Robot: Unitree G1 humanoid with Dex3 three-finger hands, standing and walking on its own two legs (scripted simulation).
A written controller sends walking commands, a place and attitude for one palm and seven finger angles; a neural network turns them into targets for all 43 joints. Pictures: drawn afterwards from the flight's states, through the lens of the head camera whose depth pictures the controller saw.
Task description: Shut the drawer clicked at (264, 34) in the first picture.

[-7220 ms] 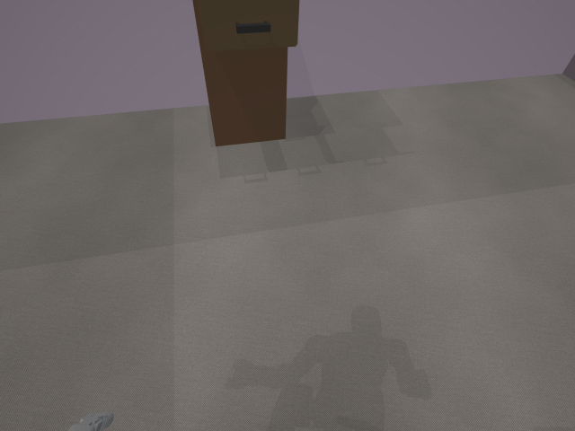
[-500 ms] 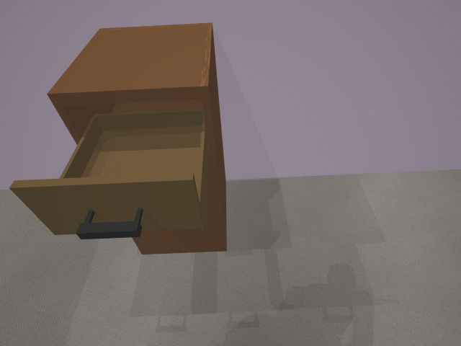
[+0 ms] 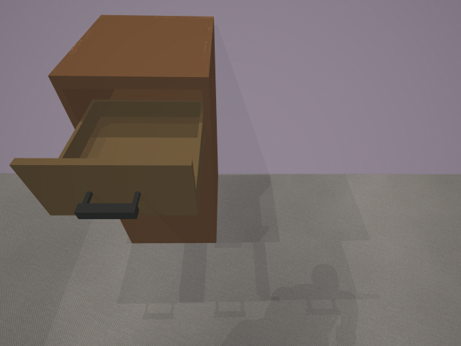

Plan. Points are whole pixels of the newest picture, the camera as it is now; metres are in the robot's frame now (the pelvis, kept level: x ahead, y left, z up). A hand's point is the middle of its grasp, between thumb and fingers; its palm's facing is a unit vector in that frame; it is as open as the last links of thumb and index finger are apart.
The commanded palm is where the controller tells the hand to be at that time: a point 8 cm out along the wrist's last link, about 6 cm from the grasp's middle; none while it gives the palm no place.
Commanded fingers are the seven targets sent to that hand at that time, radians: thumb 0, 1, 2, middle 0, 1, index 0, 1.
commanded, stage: come to a stop and stand still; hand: left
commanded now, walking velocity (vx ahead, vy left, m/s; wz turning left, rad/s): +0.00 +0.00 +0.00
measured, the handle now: (110, 203) +0.40 +0.29 -0.02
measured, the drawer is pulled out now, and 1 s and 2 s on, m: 0.28 0.28 0.28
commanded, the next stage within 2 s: look again from close up in 0.98 s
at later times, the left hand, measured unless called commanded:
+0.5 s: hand out of the picture +0.00 +0.19 -0.18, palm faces +0.04 -0.99 -0.16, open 7.3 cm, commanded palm none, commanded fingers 0.00 0.90 0.90 -0.20 -0.30 -0.20 -0.30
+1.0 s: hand out of the picture +0.04 +0.21 -0.17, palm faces +0.02 -0.98 -0.20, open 7.3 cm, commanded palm none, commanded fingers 0.00 0.90 0.90 -0.20 -0.30 -0.20 -0.30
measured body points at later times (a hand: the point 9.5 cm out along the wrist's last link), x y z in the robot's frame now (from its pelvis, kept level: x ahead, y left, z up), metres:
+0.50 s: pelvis +0.02 +0.03 +0.00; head +0.03 +0.03 +0.45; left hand +0.00 +0.24 -0.16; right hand +0.00 -0.17 -0.16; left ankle +0.01 +0.14 -0.74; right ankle +0.03 -0.08 -0.74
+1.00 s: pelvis +0.04 +0.03 +0.00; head +0.05 +0.03 +0.45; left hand +0.04 +0.26 -0.16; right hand +0.03 -0.19 -0.16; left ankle +0.01 +0.14 -0.74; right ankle +0.03 -0.08 -0.74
